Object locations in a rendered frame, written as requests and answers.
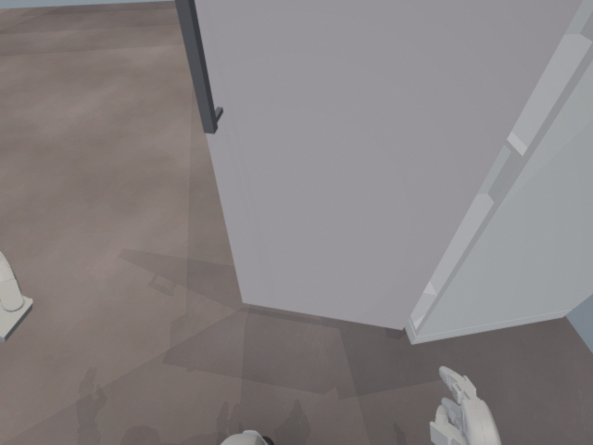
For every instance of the robot right hand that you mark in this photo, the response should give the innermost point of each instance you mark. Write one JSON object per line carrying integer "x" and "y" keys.
{"x": 474, "y": 423}

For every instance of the handle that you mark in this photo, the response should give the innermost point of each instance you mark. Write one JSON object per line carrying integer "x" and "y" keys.
{"x": 186, "y": 10}

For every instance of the fridge door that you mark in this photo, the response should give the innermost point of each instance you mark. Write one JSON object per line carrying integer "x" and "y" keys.
{"x": 356, "y": 134}

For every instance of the left robot shin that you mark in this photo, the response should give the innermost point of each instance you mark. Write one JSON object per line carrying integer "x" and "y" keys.
{"x": 253, "y": 432}

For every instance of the robot left hand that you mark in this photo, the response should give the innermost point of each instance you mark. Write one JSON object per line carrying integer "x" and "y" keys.
{"x": 13, "y": 306}

